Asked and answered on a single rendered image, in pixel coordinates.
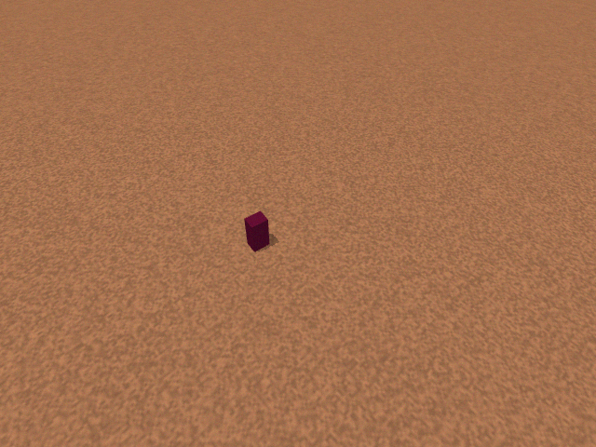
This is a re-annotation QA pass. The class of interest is carton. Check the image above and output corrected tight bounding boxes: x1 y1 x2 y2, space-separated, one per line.
244 211 269 252

